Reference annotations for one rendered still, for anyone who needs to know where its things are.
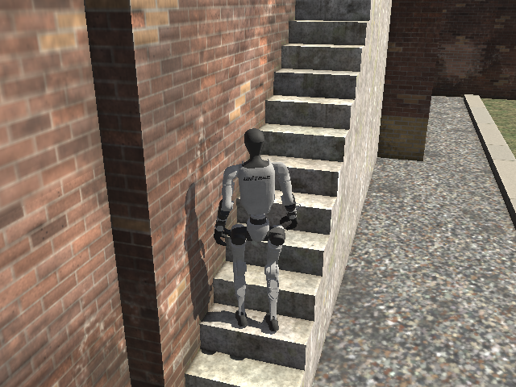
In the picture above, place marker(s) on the stairs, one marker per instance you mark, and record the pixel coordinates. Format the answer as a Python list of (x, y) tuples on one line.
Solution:
[(323, 122)]

